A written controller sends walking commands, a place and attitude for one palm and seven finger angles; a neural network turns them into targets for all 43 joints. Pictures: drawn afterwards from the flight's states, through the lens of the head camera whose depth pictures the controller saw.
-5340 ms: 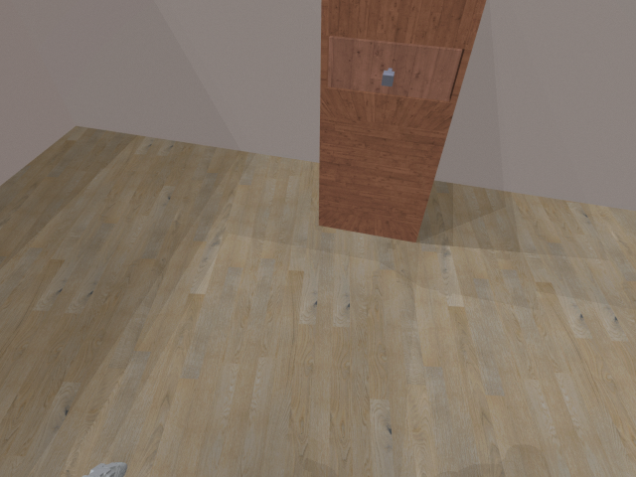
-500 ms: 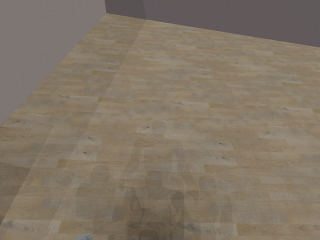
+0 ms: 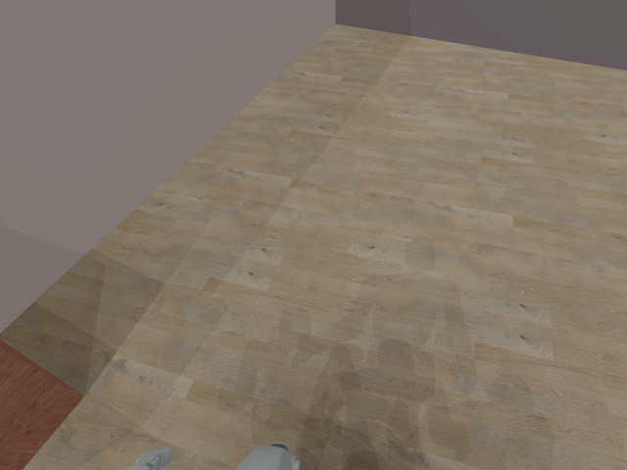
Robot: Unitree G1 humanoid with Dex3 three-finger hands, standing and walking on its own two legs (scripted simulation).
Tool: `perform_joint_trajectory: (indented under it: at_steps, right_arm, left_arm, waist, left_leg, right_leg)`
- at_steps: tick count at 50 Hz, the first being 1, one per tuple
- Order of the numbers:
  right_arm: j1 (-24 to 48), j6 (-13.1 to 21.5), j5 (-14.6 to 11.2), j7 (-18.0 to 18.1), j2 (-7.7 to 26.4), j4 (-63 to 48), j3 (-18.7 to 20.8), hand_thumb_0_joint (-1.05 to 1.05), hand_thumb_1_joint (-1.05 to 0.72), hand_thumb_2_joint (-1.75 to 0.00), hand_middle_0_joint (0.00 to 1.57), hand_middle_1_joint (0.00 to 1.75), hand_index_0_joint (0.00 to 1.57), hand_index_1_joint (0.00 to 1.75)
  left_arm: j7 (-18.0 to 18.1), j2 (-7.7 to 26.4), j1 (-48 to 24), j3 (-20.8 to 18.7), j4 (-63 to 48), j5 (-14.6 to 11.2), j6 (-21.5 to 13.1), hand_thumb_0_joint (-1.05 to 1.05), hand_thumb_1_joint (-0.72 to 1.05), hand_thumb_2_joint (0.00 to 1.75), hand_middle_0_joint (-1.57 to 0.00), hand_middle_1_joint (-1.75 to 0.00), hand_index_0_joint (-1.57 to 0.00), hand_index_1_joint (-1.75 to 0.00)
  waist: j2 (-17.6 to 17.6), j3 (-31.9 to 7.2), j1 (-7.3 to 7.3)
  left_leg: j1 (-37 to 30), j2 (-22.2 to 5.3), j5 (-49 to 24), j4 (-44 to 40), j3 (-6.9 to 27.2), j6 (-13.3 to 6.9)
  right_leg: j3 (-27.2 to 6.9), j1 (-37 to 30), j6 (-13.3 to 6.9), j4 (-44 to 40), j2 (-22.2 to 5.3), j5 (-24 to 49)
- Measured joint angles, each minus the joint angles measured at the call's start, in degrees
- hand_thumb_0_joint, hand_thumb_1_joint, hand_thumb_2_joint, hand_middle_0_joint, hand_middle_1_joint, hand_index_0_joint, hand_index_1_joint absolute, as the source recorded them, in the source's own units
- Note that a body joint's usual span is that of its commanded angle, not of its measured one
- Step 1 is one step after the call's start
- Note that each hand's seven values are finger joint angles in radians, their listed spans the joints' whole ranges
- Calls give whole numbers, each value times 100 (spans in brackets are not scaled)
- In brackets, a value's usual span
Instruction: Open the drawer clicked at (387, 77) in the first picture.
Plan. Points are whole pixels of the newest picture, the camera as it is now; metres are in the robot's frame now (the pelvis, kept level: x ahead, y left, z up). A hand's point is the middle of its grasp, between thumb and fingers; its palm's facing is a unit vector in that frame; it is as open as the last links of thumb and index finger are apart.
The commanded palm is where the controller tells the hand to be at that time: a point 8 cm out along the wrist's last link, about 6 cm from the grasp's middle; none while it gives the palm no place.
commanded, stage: turn to face it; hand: left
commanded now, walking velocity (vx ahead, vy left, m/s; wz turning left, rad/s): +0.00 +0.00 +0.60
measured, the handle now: out of the picture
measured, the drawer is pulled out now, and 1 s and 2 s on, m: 0.00 0.00 0.00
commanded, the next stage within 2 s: take the last steps up to it in 1.74 s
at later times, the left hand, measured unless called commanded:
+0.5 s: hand out of the picture -0.03 +0.27 -0.17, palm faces +0.36 -0.90 -0.25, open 7.4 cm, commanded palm none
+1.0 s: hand out of the picture -0.02 +0.21 -0.13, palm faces +0.57 -0.77 -0.28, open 7.4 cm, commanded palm none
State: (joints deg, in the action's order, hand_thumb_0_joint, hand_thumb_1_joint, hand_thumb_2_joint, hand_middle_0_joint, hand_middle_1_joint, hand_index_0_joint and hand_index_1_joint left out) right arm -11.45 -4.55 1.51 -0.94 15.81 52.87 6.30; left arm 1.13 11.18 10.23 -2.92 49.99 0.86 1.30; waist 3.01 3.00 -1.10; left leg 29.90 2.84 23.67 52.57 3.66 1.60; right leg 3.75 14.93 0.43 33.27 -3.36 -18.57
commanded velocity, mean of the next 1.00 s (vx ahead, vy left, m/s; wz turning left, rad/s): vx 0.00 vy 0.00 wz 0.60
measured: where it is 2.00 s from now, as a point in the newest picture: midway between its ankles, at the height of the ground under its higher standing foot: outside the picture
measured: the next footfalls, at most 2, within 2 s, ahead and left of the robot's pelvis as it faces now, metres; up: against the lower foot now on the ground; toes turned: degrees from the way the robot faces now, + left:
left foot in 0.34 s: -0.01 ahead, +0.14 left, +0.00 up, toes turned +20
right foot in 0.78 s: +0.10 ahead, -0.08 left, +0.00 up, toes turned +27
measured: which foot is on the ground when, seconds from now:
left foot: up 0.00-0.32, down 0.34-0.78, up 0.80-1.00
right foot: down 0.00-0.34, up 0.36-0.76, down 0.78-1.00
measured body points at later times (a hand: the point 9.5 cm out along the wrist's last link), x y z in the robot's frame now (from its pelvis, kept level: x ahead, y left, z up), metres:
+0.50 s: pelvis -0.01 +0.03 +0.00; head +0.03 +0.08 +0.45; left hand -0.05 +0.31 -0.15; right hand +0.18 -0.17 -0.12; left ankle -0.05 +0.12 -0.73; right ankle +0.01 -0.12 -0.65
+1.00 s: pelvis +0.01 +0.00 +0.01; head +0.06 -0.01 +0.46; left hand -0.05 +0.25 -0.11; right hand +0.22 -0.19 -0.15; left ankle -0.09 +0.10 -0.64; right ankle +0.06 -0.10 -0.73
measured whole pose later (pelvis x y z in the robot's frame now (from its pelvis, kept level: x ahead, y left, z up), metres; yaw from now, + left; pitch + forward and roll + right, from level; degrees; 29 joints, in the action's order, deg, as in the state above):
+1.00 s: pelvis +0.01 +0.00 +0.01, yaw +38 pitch -1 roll +2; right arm -11.5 -4.9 1.1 -1.9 15.9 53.8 5.4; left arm 1.1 10.3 10.8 -1.2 48.8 1.0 0.5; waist 2.0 4.8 -2.2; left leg 28.4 -0.9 22.9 65.7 -0.1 4.4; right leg 9.4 10.7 -0.1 30.0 -6.2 -18.2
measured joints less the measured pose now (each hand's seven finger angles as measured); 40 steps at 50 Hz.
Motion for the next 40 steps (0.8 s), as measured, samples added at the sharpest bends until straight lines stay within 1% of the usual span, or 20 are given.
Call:
perform_joint_trajectory:
  at_steps: [2, 3, 4, 6, 10, 14, 16, 17, 18, 19, 20, 22, 23, 25, 28, 32, 36, 38, 39, 40]
  right_arm:
    - [41, -8, 6, -46, 52, -15, 8, 1, -91, -90, 20, 30, 20, 30]
    - [54, 3, 1, -65, 64, -30, 5, 1, -91, -90, 20, 30, 20, 30]
    - [65, 10, -8, -80, 68, -43, 0, 1, -91, -90, 20, 30, 20, 30]
    - [90, 1, -20, -99, 62, -51, -14, 1, -91, -90, 20, 30, 20, 30]
    - [211, -47, -38, -114, 32, -10, -75, 1, -91, -90, 20, 30, 20, 30]
    - [404, -4, -72, -113, -29, -36, -171, 1, -91, -90, 20, 30, 20, 30]
    - [468, 68, -77, -114, -58, -108, -214, 1, -91, -90, 20, 30, 20, 30]
    - [483, 128, -70, -122, -56, -161, -232, 1, -91, -90, 20, 30, 20, 30]
    - [534, 193, -64, -114, -111, -184, -237, 1, -91, -90, 20, 30, 20, 30]
    - [569, 251, -73, -104, -161, -208, -262, 1, -91, -90, 20, 30, 20, 30]
    - [575, 301, -79, -81, -198, -230, -290, 1, -91, -90, 20, 30, 20, 30]
    - [534, 351, -69, -16, -256, -263, -319, 1, -91, -90, 20, 30, 20, 30]
    - [504, 357, -61, 10, -278, -265, -331, 1, -91, -90, 20, 30, 20, 30]
    - [440, 349, -53, 34, -305, -238, -353, 1, -91, -90, 20, 30, 20, 30]
    - [337, 319, -48, 33, -323, -175, -371, 1, -91, -90, 20, 30, 20, 30]
    - [199, 275, -31, 19, -332, -114, -345, 1, -91, -90, 20, 30, 20, 30]
    - [75, 218, -13, 13, -293, -72, -286, 1, -90, -90, 20, 30, 20, 30]
    - [12, 188, -27, 15, -253, -54, -247, 1, -90, -90, 20, 30, 20, 30]
    - [-40, 178, -48, 11, -238, -59, -226, 1, -90, -90, 20, 30, 20, 30]
    - [-41, 164, -69, 10, -193, -44, -193, 1, -90, -90, 20, 30, 20, 30]
  left_arm:
    - [1, -54, 112, 39, 28, 11, 2, 1, 91, 90, -20, -30, -20, -30]
    - [-1, -68, 152, 58, 46, 16, 0, 1, 91, 90, -20, -30, -20, -30]
    - [-2, -78, 184, 74, 62, 22, -5, 1, 91, 90, -20, -30, -20, -30]
    - [-9, -90, 225, 102, 83, 33, -16, 1, 91, 90, -20, -30, -20, -30]
    - [-38, -75, 276, 136, 98, 55, -47, 1, 90, 90, -20, -30, -20, -30]
    - [-59, 34, 344, 101, 133, 67, -45, 1, 90, 90, -20, -30, -20, -30]
    - [-67, 128, 399, 52, 167, 46, -17, 1, 90, 90, -20, -30, -20, -30]
    - [-75, 181, 453, 20, 169, 22, 6, 1, 90, 90, -20, -30, -20, -30]
    - [-80, 270, 435, -25, 206, -1, 53, 1, 90, 90, -20, -30, -20, -30]
    - [-64, 350, 401, -57, 243, -3, 129, 1, 90, 90, -20, -30, -20, -30]
    - [-41, 403, 367, -88, 286, -7, 195, 1, 90, 90, -20, -30, -20, -30]
    - [-27, 466, 287, -138, 348, -22, 253, 1, 91, 90, -20, -30, -20, -30]
    - [-35, 486, 238, -155, 349, -27, 255, 1, 91, 90, -20, -30, -20, -30]
    - [-61, 505, 137, -171, 293, -33, 229, 1, 91, 90, -20, -30, -20, -30]
    - [-79, 490, -10, -165, 156, -37, 194, 1, 91, 90, -20, -30, -19, -30]
    - [-72, 414, -216, -133, 9, -46, 172, 1, 91, 90, -19, -30, -19, -30]
    - [-61, 294, -383, -71, -128, -72, 121, 1, 91, 90, -19, -30, -19, -30]
    - [-58, 232, -401, -27, -203, -86, 54, 1, 91, 90, -20, -30, -19, -30]
    - [-57, 224, -373, 4, -256, -80, -1, 1, 91, 90, -20, -30, -20, -30]
    - [-37, 170, -370, 21, -261, -51, -64, 1, 91, 90, -20, -30, -20, -30]
  waist:
    - [-37, 10, -11]
    - [-68, 22, -22]
    - [-103, 36, -33]
    - [-175, 71, -36]
    - [-297, 162, 57]
    - [-418, 251, 194]
    - [-473, 256, 226]
    - [-482, 223, 236]
    - [-589, 254, 242]
    - [-655, 296, 265]
    - [-663, 311, 274]
    - [-611, 308, 246]
    - [-583, 308, 230]
    - [-535, 300, 210]
    - [-468, 260, 178]
    - [-374, 207, 80]
    - [-242, 168, -45]
    - [-174, 126, -76]
    - [-181, 79, -77]
    - [-106, 89, -68]
  left_leg:
    - [202, -104, -130, 897, -205, 75]
    - [238, -173, -214, 1157, -287, 119]
    - [234, -243, -270, 1292, -354, 159]
    - [131, -371, -285, 1262, -457, 229]
    - [-297, -530, -56, 481, -614, 283]
    - [-846, -540, 77, -637, -807, 212]
    - [-1220, -506, -299, -1453, -927, 143]
    - [-1389, -496, -591, -1842, -939, 24]
    - [-1324, -413, -531, -1769, -932, -117]
    - [-1267, -369, -431, -1643, -910, -233]
    - [-1250, -363, -370, -1594, -867, -308]
    - [-1307, -360, -404, -1707, -740, -366]
    - [-1359, -347, -478, -1823, -671, -354]
    - [-1456, -301, -631, -2057, -542, -368]
    - [-1543, -220, -792, -2305, -359, -386]
    - [-1551, -114, -882, -2405, -111, -359]
    - [-1437, -22, -864, -2283, 167, -271]
    - [-1328, 34, -800, -2120, 298, -198]
    - [-1236, 97, -732, -1967, 346, -152]
    - [-1096, 90, -481, -1633, 355, -105]
  right_leg:
    - [126, -156, -13, -169, -93, 88]
    - [196, -222, -16, -241, -139, 119]
    - [272, -276, -17, -297, -187, 138]
    - [433, -348, -13, -361, -281, 147]
    - [738, -359, 27, -332, -457, 101]
    - [1000, -245, 138, -101, -637, -23]
    - [1134, -144, 237, 161, -747, -165]
    - [1166, -13, 288, 428, -803, -272]
    - [989, 189, 362, 891, -853, -638]
    - [717, 418, 409, 1446, -788, -1020]
    - [489, 636, 443, 1980, -670, -1241]
    - [211, 980, 494, 2760, -468, -1210]
    - [121, 1098, 512, 2964, -405, -1077]
    - [-18, 1244, 537, 3063, -329, -812]
    - [-179, 1284, 567, 2788, -255, -589]
    - [-304, 1131, 563, 2191, -143, -578]
    - [-321, 730, 494, 1271, 44, -564]
    - [-273, 387, 452, 522, 140, -195]
    - [-249, 155, 369, 21, 135, 65]
    - [-188, 116, 188, -45, 157, 49]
